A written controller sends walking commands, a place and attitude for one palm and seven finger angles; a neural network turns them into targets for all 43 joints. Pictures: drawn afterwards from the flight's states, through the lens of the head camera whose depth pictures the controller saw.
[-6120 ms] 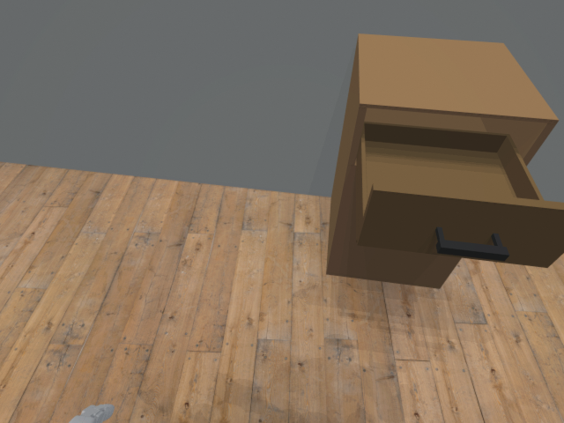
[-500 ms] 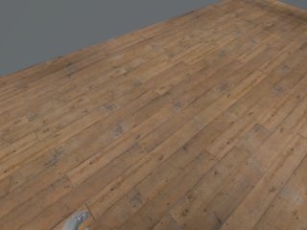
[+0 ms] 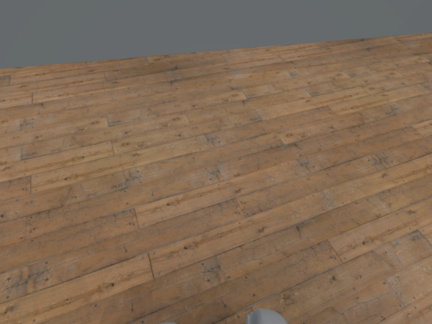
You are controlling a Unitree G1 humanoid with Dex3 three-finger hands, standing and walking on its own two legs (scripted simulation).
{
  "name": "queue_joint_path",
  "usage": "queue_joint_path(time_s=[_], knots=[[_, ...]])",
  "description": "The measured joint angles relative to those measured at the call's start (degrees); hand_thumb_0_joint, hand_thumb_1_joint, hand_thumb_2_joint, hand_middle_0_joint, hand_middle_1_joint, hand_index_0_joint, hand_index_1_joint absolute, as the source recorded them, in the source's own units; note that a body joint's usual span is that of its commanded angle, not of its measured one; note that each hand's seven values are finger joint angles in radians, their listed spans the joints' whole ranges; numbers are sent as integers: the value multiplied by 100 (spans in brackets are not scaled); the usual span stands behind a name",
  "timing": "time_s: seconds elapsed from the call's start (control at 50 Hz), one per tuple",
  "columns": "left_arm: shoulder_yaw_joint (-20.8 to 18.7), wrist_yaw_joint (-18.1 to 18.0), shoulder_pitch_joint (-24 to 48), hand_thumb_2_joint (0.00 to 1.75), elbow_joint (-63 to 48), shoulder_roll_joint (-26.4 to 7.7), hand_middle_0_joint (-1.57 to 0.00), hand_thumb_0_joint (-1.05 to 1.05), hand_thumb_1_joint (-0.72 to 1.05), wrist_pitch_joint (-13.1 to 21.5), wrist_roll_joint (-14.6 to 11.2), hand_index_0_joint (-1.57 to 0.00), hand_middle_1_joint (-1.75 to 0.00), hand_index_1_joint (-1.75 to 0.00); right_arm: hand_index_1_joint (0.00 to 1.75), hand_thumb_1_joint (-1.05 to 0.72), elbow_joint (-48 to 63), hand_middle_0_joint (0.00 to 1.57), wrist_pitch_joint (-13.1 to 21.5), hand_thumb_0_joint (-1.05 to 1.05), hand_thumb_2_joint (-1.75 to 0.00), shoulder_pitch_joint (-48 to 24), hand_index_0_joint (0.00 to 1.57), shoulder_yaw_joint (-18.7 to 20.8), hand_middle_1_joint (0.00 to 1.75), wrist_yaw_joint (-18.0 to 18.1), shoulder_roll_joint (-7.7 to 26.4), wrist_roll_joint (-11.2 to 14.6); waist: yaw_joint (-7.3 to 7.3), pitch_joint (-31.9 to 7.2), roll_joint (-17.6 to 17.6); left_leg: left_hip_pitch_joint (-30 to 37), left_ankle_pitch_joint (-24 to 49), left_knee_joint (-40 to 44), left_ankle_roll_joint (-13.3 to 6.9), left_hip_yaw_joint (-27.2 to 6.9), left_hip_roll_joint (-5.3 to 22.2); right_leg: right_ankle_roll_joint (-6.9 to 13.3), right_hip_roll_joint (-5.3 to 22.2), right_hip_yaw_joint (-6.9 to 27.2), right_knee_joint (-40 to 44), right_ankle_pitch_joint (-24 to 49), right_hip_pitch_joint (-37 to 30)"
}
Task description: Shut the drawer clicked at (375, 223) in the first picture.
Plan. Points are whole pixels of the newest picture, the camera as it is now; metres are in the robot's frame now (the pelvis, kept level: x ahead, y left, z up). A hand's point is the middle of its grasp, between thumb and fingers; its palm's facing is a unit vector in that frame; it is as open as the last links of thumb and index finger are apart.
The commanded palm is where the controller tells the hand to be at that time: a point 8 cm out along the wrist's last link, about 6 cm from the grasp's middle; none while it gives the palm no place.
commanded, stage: turn to face it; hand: left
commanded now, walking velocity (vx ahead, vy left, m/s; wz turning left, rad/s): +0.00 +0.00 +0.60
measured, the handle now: out of the picture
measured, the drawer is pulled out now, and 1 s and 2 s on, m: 0.29 0.29 0.29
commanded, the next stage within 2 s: none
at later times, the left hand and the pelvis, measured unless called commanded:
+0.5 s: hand out of the picture -0.02 +0.14 -0.14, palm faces +0.35 -0.90 -0.27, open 7.4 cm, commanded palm none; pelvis -0.02 -0.06 +0.01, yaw +20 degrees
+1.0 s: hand out of the picture -0.10 +0.22 -0.15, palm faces +0.62 -0.74 -0.26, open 7.4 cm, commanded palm none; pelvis -0.04 -0.02 +0.01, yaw +37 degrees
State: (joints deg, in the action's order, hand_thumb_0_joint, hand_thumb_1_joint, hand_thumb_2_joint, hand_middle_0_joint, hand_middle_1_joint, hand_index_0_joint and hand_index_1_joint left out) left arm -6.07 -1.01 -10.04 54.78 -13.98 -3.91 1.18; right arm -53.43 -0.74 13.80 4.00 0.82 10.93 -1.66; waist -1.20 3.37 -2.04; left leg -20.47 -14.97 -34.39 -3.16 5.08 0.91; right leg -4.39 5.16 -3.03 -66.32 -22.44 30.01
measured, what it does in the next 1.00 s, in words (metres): steps on the spot, turning left: right foot, then left foot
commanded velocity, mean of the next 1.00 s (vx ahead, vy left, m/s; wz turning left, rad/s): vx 0.00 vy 0.00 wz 0.60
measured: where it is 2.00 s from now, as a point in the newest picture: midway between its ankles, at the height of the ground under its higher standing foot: outside the picture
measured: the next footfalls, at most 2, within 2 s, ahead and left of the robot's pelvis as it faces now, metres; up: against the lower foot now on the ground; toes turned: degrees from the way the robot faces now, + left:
right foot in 0.30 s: +0.04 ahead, -0.16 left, +0.00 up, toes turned +10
left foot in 0.74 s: -0.06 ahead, +0.08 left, +0.00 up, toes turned +34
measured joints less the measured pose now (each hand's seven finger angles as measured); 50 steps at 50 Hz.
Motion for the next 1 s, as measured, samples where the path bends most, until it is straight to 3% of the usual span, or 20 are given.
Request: queue_joint_path(time_s=[0.2, 0.28, 0.3, 0.36, 0.42, 0.46, 0.52, 0.68, 0.72, 0.74, 0.76, 0.8, 0.86, 1.0], knots=[[81, -10, -43, 90, -191, -4, -20, 1, 91, 10, -50, -19, -30, -30, 30, -90, 118, 20, -119, 0, -89, -194, 21, 40, 30, -71, 230, 8, -7, -39, 293, 62, 534, 594, 92, -684, -230, -28, -247, 239, 1504, -211, -624], [168, -8, -12, 90, -360, 134, -20, 1, 90, 107, -84, -19, -30, -30, 30, -90, 178, 20, -221, 0, -89, -272, 21, 97, 30, -112, 312, 6, -25, -58, 437, -145, 579, 420, 243, -1011, -329, 70, -392, 189, 2700, 22, -1194], [196, -3, -57, 90, -434, 146, -20, 1, 90, 157, -77, -19, -30, -30, 30, -90, 209, 20, -250, 0, -89, -262, 21, 117, 30, -127, 321, 22, -5, -99, 422, -245, 554, 299, 296, -1069, -394, 134, -375, 168, 3256, 168, -1434], [301, -26, -141, 90, -485, 305, -20, 1, 90, 223, -22, -20, -30, -30, 30, -90, 195, 20, -343, 0, -89, -308, 20, 211, 30, -138, 402, 19, 55, -91, 547, -783, -685, -1144, 459, -1024, -445, 424, -330, -64, 3335, 367, -1498], [360, -33, -300, 90, -456, 400, -20, 1, 90, 229, -18, -20, -30, -30, 30, -91, 167, 20, -387, 1, -90, -348, 20, 224, 30, -203, 438, 0, 69, -85, 503, -1152, -721, -2658, 583, -729, -324, 478, -186, -251, 3563, 477, -1693], [392, -34, -358, 90, -413, 428, -20, 1, 90, 246, -12, -20, -30, -30, 30, -91, 169, 20, -374, 1, -90, -366, 20, 212, 30, -234, 441, 7, 44, -38, 448, -1183, -589, -3097, 686, -586, -171, 480, -90, -390, 3701, 535, -1811], [433, -26, -413, 90, -380, 452, -20, 1, 90, 283, 3, -20, -30, -30, 30, -91, 133, 19, -402, 0, -90, -399, 20, 188, 30, -251, 437, 22, 57, 40, 357, -1009, -616, -3047, 794, -467, 21, 464, 56, -607, 3784, 550, -1907], [393, 13, -529, 90, -298, 309, -20, 1, 90, 275, 52, -20, -30, -30, 30, -91, 86, 19, -396, 1, -90, -702, 20, 64, 30, -246, 384, 74, 289, 241, 131, -45, -976, -1093, 727, -96, 141, 267, 448, -1114, 3495, 381, -1806], [337, 17, -578, 90, -255, 200, -20, 1, 90, 243, 29, -20, -30, -30, 30, -91, 165, 19, -315, 1, -90, -748, 20, 23, 30, -247, 360, 79, 313, 239, 60, 333, -534, -224, 649, 36, 88, 159, 571, -1236, 3211, 232, -1708], [297, 26, -614, 90, -243, 137, -20, 1, 90, 218, 2, -20, -30, -30, 30, -91, 215, 19, -250, 1, -90, -766, 20, 9, 30, -250, 357, 68, 319, 220, 26, 466, -277, 107, 478, 44, 49, 111, 647, -1233, 2891, 129, -1559], [254, 27, -586, 90, -206, 51, -20, 1, 90, 165, -18, -20, -30, -30, 30, -91, 243, 19, -188, 1, -90, -813, 20, 2, 30, -241, 311, 67, 327, 260, -70, 411, -297, 19, 311, 35, -27, 42, 684, -1023, 2374, -269, -1340], [201, -9, -502, 90, -134, -75, -20, 1, 90, 24, -22, -20, -30, -30, 30, -91, 294, 19, -87, 0, -90, -836, 20, -42, 30, -202, 243, 83, 330, 295, -108, 359, -422, -135, 124, -50, -56, -33, 487, -521, 1246, -831, -874], [140, -10, -326, 90, -106, -177, -20, 1, 90, -31, -35, -20, -30, -30, 30, -91, 322, 20, -44, 0, -89, -745, 20, -84, 30, -119, 175, 65, 272, 275, -46, 472, -318, 84, 88, -262, -72, -103, 234, -146, 267, -603, -388], [144, 26, 80, 90, -402, -170, -20, 1, 90, 39, -35, -19, -30, -30, 30, -90, 224, 20, -93, 0, -89, -470, 21, -107, 30, -108, 122, 50, 159, 173, 63, 649, 46, 605, 51, -677, -246, -177, 40, 220, 569, -4, -160]])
